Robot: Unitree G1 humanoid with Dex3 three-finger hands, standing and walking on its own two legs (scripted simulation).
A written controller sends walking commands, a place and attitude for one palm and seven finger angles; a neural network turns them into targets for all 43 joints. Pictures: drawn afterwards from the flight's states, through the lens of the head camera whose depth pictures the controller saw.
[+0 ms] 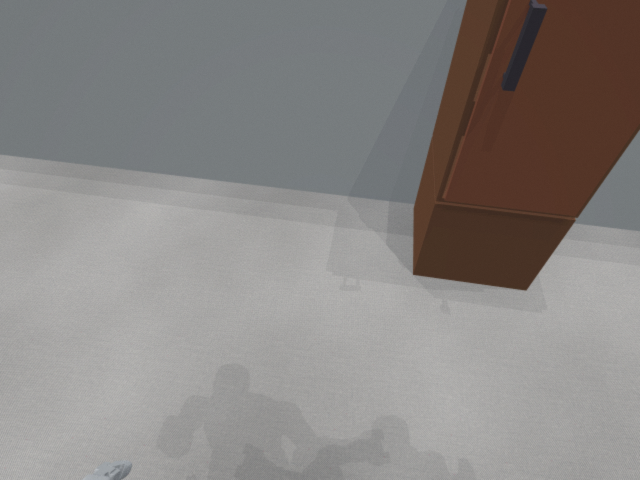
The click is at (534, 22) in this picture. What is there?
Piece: cupboard door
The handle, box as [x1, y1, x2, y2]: [501, 0, 546, 90]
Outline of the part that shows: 535,0 530,0 529,2 530,7 507,69 503,74 503,80 501,84 502,89 514,90 545,13 546,7 544,4 538,4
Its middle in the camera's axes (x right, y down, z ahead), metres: +0.44 -0.42 +0.84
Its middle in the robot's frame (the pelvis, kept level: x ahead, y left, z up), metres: +0.95 -0.39 +0.14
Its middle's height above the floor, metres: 0.91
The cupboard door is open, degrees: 0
